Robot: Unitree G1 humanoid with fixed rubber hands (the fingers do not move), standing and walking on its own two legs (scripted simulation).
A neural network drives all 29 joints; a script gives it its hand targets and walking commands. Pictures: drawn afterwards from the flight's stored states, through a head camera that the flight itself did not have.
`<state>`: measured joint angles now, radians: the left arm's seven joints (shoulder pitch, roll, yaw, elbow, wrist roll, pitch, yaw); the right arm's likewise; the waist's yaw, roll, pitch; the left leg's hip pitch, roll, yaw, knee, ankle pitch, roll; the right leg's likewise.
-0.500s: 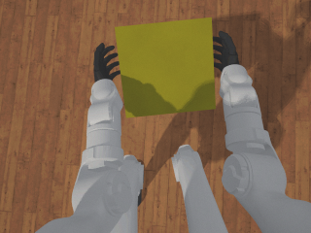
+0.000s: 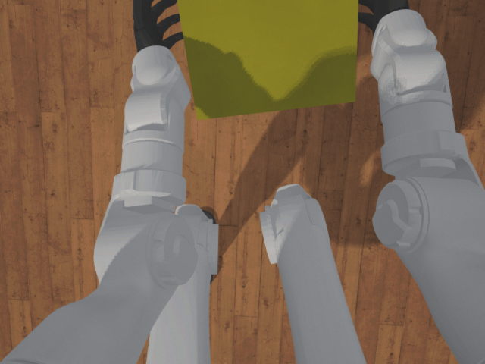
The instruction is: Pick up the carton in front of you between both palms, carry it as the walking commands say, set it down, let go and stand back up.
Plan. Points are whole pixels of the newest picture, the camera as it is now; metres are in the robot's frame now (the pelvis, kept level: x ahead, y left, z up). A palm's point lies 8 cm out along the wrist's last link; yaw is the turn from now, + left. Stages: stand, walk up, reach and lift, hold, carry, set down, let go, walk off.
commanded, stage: set down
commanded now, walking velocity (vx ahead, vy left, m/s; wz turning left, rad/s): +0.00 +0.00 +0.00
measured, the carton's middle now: (262, 36) +0.54 -0.12 -0.24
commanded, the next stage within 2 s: none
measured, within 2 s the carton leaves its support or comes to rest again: rests again in 0.98 s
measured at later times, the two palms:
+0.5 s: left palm (168, 52) +0.55 +0.03 -0.21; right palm (367, 21) +0.52 -0.27 -0.21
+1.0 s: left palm (167, 45) +0.56 +0.03 -0.23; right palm (363, 14) +0.54 -0.27 -0.23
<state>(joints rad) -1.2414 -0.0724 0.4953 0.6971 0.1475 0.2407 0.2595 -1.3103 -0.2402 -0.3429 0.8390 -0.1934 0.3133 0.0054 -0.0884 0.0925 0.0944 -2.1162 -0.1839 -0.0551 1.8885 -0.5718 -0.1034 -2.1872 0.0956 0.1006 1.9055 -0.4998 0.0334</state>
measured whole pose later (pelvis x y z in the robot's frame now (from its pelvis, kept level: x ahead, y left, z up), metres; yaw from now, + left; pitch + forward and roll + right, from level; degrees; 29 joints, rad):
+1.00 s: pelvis +0.01 +0.00 -0.06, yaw +2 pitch +40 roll +4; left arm -1.45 0.03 0.47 0.87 0.12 0.17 0.14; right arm -1.50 -0.37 -0.42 1.01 -0.19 0.23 0.14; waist -0.11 0.09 0.34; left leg -2.19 -0.22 -0.04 2.14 -0.65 -0.10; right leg -2.24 0.03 0.05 2.16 -0.61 0.01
